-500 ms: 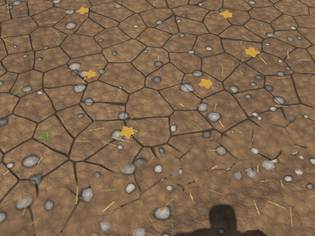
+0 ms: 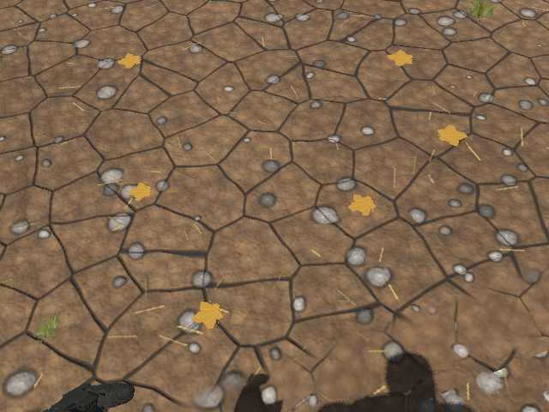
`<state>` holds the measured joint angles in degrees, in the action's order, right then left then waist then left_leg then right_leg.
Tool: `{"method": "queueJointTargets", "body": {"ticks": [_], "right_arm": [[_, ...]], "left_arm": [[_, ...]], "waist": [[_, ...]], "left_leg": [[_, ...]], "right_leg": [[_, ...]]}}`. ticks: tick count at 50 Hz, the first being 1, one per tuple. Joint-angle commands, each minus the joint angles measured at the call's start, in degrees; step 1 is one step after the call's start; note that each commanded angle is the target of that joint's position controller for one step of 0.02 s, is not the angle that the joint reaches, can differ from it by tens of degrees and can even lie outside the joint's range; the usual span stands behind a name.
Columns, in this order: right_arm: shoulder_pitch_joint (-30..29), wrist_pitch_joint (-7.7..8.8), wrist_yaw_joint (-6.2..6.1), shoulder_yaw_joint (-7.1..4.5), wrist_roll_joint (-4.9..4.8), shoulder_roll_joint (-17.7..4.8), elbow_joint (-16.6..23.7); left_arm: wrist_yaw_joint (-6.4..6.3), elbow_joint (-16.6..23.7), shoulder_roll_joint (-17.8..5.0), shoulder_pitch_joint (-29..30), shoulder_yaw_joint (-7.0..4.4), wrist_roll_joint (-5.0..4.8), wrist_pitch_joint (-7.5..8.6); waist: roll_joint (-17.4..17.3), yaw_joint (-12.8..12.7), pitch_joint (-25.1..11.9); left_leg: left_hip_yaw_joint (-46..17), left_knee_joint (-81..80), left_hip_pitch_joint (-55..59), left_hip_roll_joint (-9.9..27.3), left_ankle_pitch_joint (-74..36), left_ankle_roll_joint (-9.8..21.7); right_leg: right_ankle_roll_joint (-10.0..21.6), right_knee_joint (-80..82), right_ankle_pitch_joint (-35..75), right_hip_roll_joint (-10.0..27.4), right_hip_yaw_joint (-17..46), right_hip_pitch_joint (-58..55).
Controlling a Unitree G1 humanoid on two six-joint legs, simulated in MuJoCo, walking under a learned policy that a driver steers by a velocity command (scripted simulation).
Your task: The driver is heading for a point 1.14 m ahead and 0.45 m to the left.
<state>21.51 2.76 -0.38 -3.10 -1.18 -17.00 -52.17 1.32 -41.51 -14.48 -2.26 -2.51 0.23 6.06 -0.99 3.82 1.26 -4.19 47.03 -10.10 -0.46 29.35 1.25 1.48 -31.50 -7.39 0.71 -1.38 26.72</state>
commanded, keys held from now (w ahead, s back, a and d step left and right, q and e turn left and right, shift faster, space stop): q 0.80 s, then no key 0.20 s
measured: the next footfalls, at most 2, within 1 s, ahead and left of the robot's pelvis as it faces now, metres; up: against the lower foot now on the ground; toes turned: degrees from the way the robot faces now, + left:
left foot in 0.42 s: +0.24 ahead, +0.14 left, +0.00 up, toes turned +16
right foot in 0.84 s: +0.29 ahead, -0.08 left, +0.00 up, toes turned +33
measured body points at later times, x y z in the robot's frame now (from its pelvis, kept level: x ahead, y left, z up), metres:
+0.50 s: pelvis +0.15 +0.03 +0.00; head +0.19 +0.06 +0.45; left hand +0.21 +0.34 -0.12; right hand +0.38 -0.20 -0.08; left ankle +0.20 +0.13 -0.73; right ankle +0.11 -0.13 -0.65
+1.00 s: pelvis +0.19 +0.00 +0.02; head +0.22 -0.01 +0.46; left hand +0.13 +0.30 -0.08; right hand +0.48 -0.16 -0.08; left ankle +0.12 +0.12 -0.65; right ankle +0.26 -0.10 -0.73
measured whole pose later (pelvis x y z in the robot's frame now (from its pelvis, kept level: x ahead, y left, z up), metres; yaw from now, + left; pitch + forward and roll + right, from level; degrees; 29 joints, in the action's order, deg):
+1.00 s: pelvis +0.19 +0.00 +0.02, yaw +32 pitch +1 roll +1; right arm 10.1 -2.8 -1.8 -5.7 -0.2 -19.5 -36.5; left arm -1.1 -46.1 -15.4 -10.4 -3.5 0.7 0.3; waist -2.5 -1.4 1.5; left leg -9.0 61.6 -30.1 -7.2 25.4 -2.8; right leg 0.4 -27.2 -13.6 0.7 1.7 15.0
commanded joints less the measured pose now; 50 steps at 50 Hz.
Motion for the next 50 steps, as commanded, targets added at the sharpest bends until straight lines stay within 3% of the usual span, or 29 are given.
{"method": "queueJointTargets", "body": {"ticks": [1,2,3,4,6,9,13,18,19,20,21,22,23,24,25,26,27,29,32,38,41,42,43,44,45,46,47,48,50], "right_arm": [[-2.3,1.83,-0.19,-1.73,-1.29,-8.3,6.4],[-3.6,1.33,-0.54,-1.85,-0.76,-7.3,6.4],[-3.8,0.54,-0.74,-2.26,-0.12,-6.8,6.4],[-2.4,-0.46,-0.69,-2.4,-0.25,-5.6,6.5],[-2.3,-2.2,-0.69,-2.21,-0.39,-3.4,7.5],[-5.5,-3.16,-0.41,-1.83,0.26,-2.0,10.3],[-10.4,-3.22,1.26,-1.82,0.53,-2.2,13.0],[-12.8,-4.17,2.79,-3.02,0.74,-4.5,16.2],[-10.5,-4.14,2.77,-3.45,0.79,-5.0,15.9],[-6.2,-3.93,2.17,-4.56,1.08,-7.2,14.8],[-2.4,-3.8,0.71,-6.57,1.33,-14.2,14.9],[-3.7,-3.69,0.13,-6.37,2.28,-17.4,16.8],[-3.8,-3.0,1.0,-5.41,2.29,-14.3,17.7],[-7.0,-2.44,1.28,-5.06,1.84,-12.5,18.1],[-10.1,-2.38,0.89,-4.66,0.73,-10.6,18.1],[-12.5,-2.83,0.28,-4.08,0.28,-9.0,18.5],[-14.0,-3.26,-0.25,-3.83,0.66,-8.7,19.0],[-14.0,-3.5,-0.9,-3.98,1.59,-9.1,19.7],[-12.9,-3.59,-1.6,-4.48,1.11,-9.9,19.9],[-13.2,-4.56,-1.48,-4.5,1.07,-9.8,20.7],[-14.5,-5.3,-1.66,-4.17,0.34,-9.2,21.2],[-13.0,-5.46,-1.83,-3.76,0.21,-7.9,21.0],[-10.3,-5.47,-1.75,-2.86,0.82,-4.7,20.8],[-12.1,-4.74,-1.71,-3.6,0.55,-6.9,23.0],[-11.0,-4.16,-1.55,-4.68,1.38,-10.6,21.6],[-9.4,-4.29,-1.31,-5.22,0.92,-11.3,19.9],[-8.1,-4.82,-1.55,-4.96,0.97,-9.7,18.2],[-7.9,-5.18,-1.71,-4.49,1.23,-8.1,17.9],[-9.3,-5.34,-1.55,-3.37,0.76,-5.2,18.2]], "left_arm": [[-0.95,-0.3,-8.9,-15.0,-2.84,0.13,-0.33],[-0.88,-0.1,-7.6,-11.4,-2.31,0.46,-0.31],[-0.73,-0.3,-6.1,-8.6,-2.02,0.53,-0.36],[-0.77,-0.5,-5.8,-7.1,-1.97,0.85,-0.24],[-1.12,-1.2,-6.6,-5.2,-2.34,0.99,0.0],[-2.39,-2.1,-8.8,-4.2,-3.15,0.76,-0.65],[-3.43,-2.8,-10.1,-3.9,-3.45,-0.01,-2.29],[-3.28,-3.7,-12.2,-4.0,-4.27,-2.0,-4.17],[-3.38,-3.7,-12.1,-3.3,-4.29,-2.43,-4.48],[-3.28,-4.4,-10.7,-5.4,-4.04,-2.19,-4.67],[-2.98,-3.6,-9.0,-7.4,-3.43,-0.15,-4.54],[-2.46,-1.9,-5.7,-9.0,-2.14,2.33,-4.44],[-2.0,-2.2,-7.8,-7.8,-2.48,0.66,-4.43],[-2.0,-1.3,-9.3,-4.5,-2.8,-1.2,-4.58],[-2.63,-1.8,-9.1,-3.4,-2.98,-0.89,-4.9],[-3.36,-2.0,-9.5,-2.6,-3.24,-0.09,-5.38],[-3.57,-2.0,-9.5,-2.9,-3.37,0.15,-5.81],[-3.57,-2.1,-8.2,-4.2,-3.11,0.12,-5.92],[-3.64,-1.9,-6.7,-3.6,-2.45,-0.01,-5.82],[-2.61,-1.2,-7.8,-2.8,-2.65,-0.56,-5.27],[-1.7,-2.3,-7.9,-7.3,-3.01,-0.62,-4.44],[-1.58,-2.9,-9.5,-9.2,-3.51,-0.04,-4.38],[-1.78,-2.3,-13.3,-9.5,-4.19,1.2,-4.69],[-1.75,-2.0,-15.8,-7.9,-4.53,2.94,-4.98],[-2.06,0.1,-12.9,-4.5,-3.84,2.8,-4.61],[-2.45,0.7,-10.6,-1.6,-3.25,1.78,-4.58],[-2.57,1.0,-9.4,-0.5,-2.89,0.78,-4.62],[-2.67,0.8,-8.7,-0.9,-2.59,-0.04,-4.64],[-2.81,0.0,-7.7,-2.9,-2.04,-0.1,-5.05]], "waist": [[10.0,-8.8,-10.8],[5.9,-6.7,-8.1],[5.7,-5.0,-5.7],[7.4,-3.2,-5.2],[7.7,-1.8,-4.1],[6.8,-1.8,-3.6],[6.2,-3.6,-4.6],[6.5,-3.4,-3.8],[5.9,-1.9,-4.5],[2.9,-0.4,-6.8],[-8.8,0.1,-10.0],[-17.9,-3.4,-14.6],[-10.2,-0.7,-21.4],[-6.8,-1.0,-16.6],[-2.8,-2.3,-11.9],[-2.3,-3.3,-9.3],[-3.9,-4.5,-8.4],[-5.3,-5.1,-9.1],[-5.6,-4.3,-10.1],[-8.7,-3.0,-8.4],[-8.8,-5.4,-8.3],[-6.7,-5.5,-8.6],[4.8,-3.6,-8.8],[18.7,-2.8,-4.3],[14.0,-2.9,-3.9],[10.2,-1.6,-3.6],[8.1,-1.2,-3.1],[7.9,-1.8,-2.8],[8.2,-2.7,-3.0]], "left_leg": [[-3.0,26.4,-33.7,2.5,-0.7,0.1],[-2.0,25.1,-30.6,4.5,-3.9,-0.8],[-1.6,22.8,-28.4,5.6,-5.5,-1.5],[-1.4,21.5,-24.8,6.7,-6.7,-2.0],[0.4,19.0,-23.1,6.4,-8.9,-3.1],[1.6,9.4,-23.3,6.7,-16.3,-3.8],[4.4,-2.4,-18.6,5.6,-25.3,-2.7],[6.7,-10.9,-16.6,3.7,-18.6,0.7],[8.0,-15.5,-12.6,2.1,-20.8,2.0],[7.9,-20.2,-4.9,-0.1,-28.0,3.9],[-5.7,-21.6,6.8,9.1,-56.6,8.2],[-25.8,-20.0,17.4,21.4,-72.7,20.5],[-28.0,-23.1,17.7,22.4,-62.0,23.7],[-23.5,-25.1,13.1,19.7,-50.8,20.9],[-19.2,-26.1,8.3,16.0,-41.4,16.5],[-16.9,-27.1,3.3,14.0,-35.8,14.1],[-15.0,-27.9,-1.4,12.1,-34.0,13.1],[-14.1,-28.4,-3.5,10.5,-34.3,12.7],[-15.4,-28.0,-3.3,9.9,-30.4,12.5],[-22.1,-28.1,-4.7,8.8,-18.9,11.0],[-22.7,-24.8,-5.4,7.0,-20.3,8.6],[-20.4,-21.7,-8.3,4.6,-17.5,6.1],[-12.8,-9.6,-15.2,-1.4,-5.1,2.6],[-3.9,1.8,-23.6,-8.5,6.4,-0.2],[-7.2,12.9,-22.7,-5.6,5.0,-1.9],[-7.1,17.2,-22.8,-5.6,1.3,-2.6],[-6.6,19.2,-22.8,-5.4,-1.1,-3.7],[-6.7,21.0,-24.0,-5.3,-3.2,-4.6],[-4.6,17.6,-22.0,-4.8,-4.9,-5.8]], "right_leg": [[10.4,12.6,2.0,21.4,27.5,-37.2],[9.6,12.7,14.5,19.1,20.3,-30.3],[9.2,13.2,22.9,17.1,14.5,-24.9],[8.8,14.1,26.6,15.9,10.3,-20.8],[9.9,16.4,30.9,15.5,5.2,-16.6],[10.5,18.1,31.0,15.4,-0.4,-16.1],[9.3,17.2,28.0,14.8,-6.0,-18.2],[6.8,8.7,25.9,17.2,-6.2,-23.5],[5.2,4.0,27.2,16.1,-7.4,-23.1],[2.6,-4.7,26.1,12.9,-9.2,-20.9],[-2.2,-20.3,9.2,7.7,-11.4,-10.0],[-6.2,-37.8,-34.1,-1.9,-6.4,7.0],[-5.8,-43.8,-33.9,-1.6,4.8,9.5],[-4.6,-43.6,-29.2,-0.1,5.4,12.0],[-4.2,-39.9,-24.1,1.6,5.6,12.6],[-4.3,-36.0,-20.7,2.4,5.7,11.1],[-4.5,-33.8,-18.2,1.8,5.2,7.6],[-5.0,-28.9,-15.6,0.2,4.7,4.4],[-5.7,-20.6,-13.5,-0.8,5.7,2.2],[-5.0,-9.2,-12.7,-2.4,6.6,-2.9],[-2.8,4.4,-6.6,-2.4,4.9,-10.5],[-1.1,9.2,-2.8,1.2,6.6,-15.8],[3.2,13.3,-0.2,13.3,17.9,-20.8],[12.8,16.9,5.9,21.4,31.5,-15.2],[15.2,16.4,7.5,21.9,31.0,-13.3],[12.7,14.7,8.7,18.4,24.6,-13.5],[10.2,13.4,8.5,14.8,19.8,-14.5],[9.9,12.8,10.3,14.0,18.2,-16.0],[10.0,12.3,14.1,11.7,13.8,-17.1]]}}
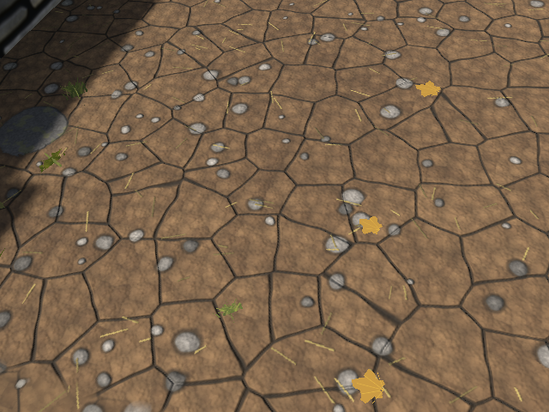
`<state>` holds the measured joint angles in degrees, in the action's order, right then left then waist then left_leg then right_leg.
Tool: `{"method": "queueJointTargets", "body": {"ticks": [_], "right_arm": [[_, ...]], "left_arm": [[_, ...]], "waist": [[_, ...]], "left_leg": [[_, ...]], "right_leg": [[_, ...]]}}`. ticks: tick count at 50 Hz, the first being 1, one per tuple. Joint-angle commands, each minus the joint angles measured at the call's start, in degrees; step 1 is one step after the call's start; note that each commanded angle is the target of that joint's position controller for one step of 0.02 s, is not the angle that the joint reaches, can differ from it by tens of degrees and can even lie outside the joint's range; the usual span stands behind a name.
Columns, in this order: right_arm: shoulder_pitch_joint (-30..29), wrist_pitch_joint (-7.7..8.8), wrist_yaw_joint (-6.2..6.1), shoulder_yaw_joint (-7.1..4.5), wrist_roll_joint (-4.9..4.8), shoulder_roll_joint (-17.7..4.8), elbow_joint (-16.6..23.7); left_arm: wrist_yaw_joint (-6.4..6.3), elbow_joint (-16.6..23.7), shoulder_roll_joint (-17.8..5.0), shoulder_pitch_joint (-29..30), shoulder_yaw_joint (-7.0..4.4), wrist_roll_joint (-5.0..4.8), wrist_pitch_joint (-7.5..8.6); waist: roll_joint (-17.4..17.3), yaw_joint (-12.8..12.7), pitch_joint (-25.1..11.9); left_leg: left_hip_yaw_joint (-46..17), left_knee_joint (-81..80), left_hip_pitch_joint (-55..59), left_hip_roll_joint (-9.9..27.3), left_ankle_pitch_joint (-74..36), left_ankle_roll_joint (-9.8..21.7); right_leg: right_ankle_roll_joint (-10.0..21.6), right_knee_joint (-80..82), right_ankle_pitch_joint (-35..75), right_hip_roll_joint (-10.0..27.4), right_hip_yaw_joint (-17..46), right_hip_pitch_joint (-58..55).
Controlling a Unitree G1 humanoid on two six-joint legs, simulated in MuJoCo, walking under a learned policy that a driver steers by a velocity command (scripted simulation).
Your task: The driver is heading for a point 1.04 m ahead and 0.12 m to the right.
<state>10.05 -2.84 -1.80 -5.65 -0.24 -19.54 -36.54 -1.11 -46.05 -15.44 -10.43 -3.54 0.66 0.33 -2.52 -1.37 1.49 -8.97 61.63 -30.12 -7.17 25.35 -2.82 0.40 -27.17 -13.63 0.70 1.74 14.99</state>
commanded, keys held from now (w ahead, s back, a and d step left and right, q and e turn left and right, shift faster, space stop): no key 1.00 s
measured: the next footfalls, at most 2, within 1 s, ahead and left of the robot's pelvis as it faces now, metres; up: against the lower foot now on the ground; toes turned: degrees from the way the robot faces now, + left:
left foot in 0.18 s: +0.02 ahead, +0.15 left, +0.00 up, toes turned -2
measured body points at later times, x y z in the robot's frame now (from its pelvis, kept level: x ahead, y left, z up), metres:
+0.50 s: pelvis +0.00 +0.03 +0.00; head +0.00 +0.04 +0.44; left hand +0.08 +0.31 -0.13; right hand +0.14 -0.21 -0.11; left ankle -0.02 +0.15 -0.74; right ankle +0.01 -0.12 -0.74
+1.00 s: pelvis +0.00 +0.03 +0.00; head +0.01 +0.03 +0.45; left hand +0.04 +0.30 -0.15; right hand +0.08 -0.22 -0.14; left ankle -0.02 +0.15 -0.74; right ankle +0.01 -0.12 -0.74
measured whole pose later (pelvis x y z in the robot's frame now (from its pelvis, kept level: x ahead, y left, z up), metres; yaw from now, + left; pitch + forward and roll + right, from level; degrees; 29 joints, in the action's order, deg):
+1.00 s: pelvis +0.00 +0.03 +0.00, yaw +1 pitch -2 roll +0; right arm 13.1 -0.1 -1.5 -1.5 0.3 -13.2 -52.9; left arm -2.5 -61.1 -13.8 -11.5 -2.0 0.1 -0.3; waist 0.0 -1.2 2.2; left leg -2.8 28.6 -10.1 -1.3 16.8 0.3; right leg -3.1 -27.8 -14.7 2.9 1.2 11.5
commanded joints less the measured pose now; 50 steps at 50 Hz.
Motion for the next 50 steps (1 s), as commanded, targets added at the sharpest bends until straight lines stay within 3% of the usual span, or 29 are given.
{"method": "queueJointTargets", "body": {"ticks": [1,4,6,8,9,10,11,12,13,15,18,28,50], "right_arm": [[0.8,0.36,-0.09,-0.29,-0.36,-1.6,3.0],[-2.4,0.61,0.36,1.23,-0.04,0.9,4.0],[-1.3,0.72,0.48,0.79,-0.57,-0.7,3.1],[1.5,0.83,0.52,0.63,-0.14,-1.5,1.2],[1.9,0.82,0.14,0.44,0.34,-3.6,1.6],[2.7,0.54,-0.43,-0.28,0.87,-7.8,1.8],[0.2,0.71,0.28,0.62,1.4,-4.3,0.9],[-1.4,1.22,1.01,1.25,1.44,-1.2,1.6],[-0.7,1.61,1.21,1.44,1.83,-0.8,0.9],[-0.4,2.43,1.31,1.32,1.52,-2.1,0.2],[0.4,2.84,1.01,1.9,1.33,-0.8,-0.7],[0.9,3.26,0.8,2.22,1.07,-0.3,-4.0],[3.9,3.3,0.02,2.97,0.48,0.2,-14.8]], "left_arm": [[-0.44,4.3,-6.5,4.4,-0.9,-0.37,0.5],[-0.37,3.5,-8.2,2.8,-1.24,-0.38,-0.19],[-0.13,2.9,-9.7,1.3,-1.49,-0.86,-0.59],[0.11,1.9,-8.6,-0.2,-0.92,-1.75,-0.27],[0.43,1.4,-7.5,-1.7,-0.39,-1.08,0.52],[1.22,2.0,-5.9,-3.1,0.23,0.89,1.64],[1.23,1.7,-3.8,-2.2,0.79,0.72,2.0],[1.09,1.4,-6.1,1.3,0.5,0.88,1.85],[0.97,1.1,-6.5,2.8,0.29,0.6,1.61],[0.48,0.4,-6.4,2.1,0.29,0.31,0.67],[0.15,-1.0,-5.8,1.4,0.37,0.13,0.41],[-0.57,-6.2,-6.1,0.3,0.12,-0.19,0.32],[-1.6,-13.9,-4.8,-2.3,0.51,-0.55,-0.25]], "waist": [[10.6,1.8,-3.8],[14.4,-0.4,-5.0],[14.6,-0.7,-4.9],[12.2,0.9,-4.0],[8.8,0.3,-5.6],[-1.3,-2.0,-8.4],[-7.6,-2.5,-8.7],[-4.0,-0.6,-6.3],[-2.5,0.4,-5.2],[-2.8,0.1,-2.2],[-2.2,0.0,-1.1],[1.3,0.1,-1.1],[2.2,0.2,0.2]], "left_leg": [[1.3,-2.0,-1.1,3.0,-1.4,-2.2],[6.4,-18.7,7.9,6.3,0.3,-2.5],[8.5,-28.4,12.8,5.8,-3.9,-2.0],[8.2,-43.5,21.1,5.9,-17.4,0.5],[3.3,-43.0,27.5,9.9,-25.3,2.4],[-2.8,-37.7,32.4,16.7,-40.7,5.3],[-2.8,-37.5,24.2,17.2,-32.1,8.8],[-1.6,-38.4,21.8,14.2,-23.6,8.2],[-0.6,-38.8,20.6,12.7,-20.0,6.8],[-0.1,-39.2,17.9,11.9,-18.8,5.8],[0.2,-39.2,16.7,11.4,-17.8,5.4],[1.3,-39.1,17.0,10.1,-17.5,5.3],[4.6,-38.7,17.4,7.9,-18.7,4.1]], "right_leg": [[11.0,7.5,20.6,11.1,9.5,-7.3],[10.8,6.4,21.1,10.6,7.8,-7.7],[11.1,5.1,22.0,11.2,9.0,-7.5],[8.2,3.8,20.8,10.2,8.6,-4.6],[4.8,2.8,16.7,9.2,7.9,-0.9],[1.4,-1.6,8.4,4.9,3.3,3.0],[-1.5,1.5,0.3,2.9,0.2,-1.3],[-3.1,1.0,2.5,2.4,-0.3,-2.9],[-3.2,0.5,4.0,2.0,-0.8,-2.9],[-3.0,0.6,5.2,2.2,-0.7,-2.9],[-2.8,1.1,5.4,2.3,-0.6,-3.5],[-3.5,2.0,6.4,2.6,-0.5,-4.8],[-2.7,2.8,6.7,1.8,-1.2,-4.7]]}}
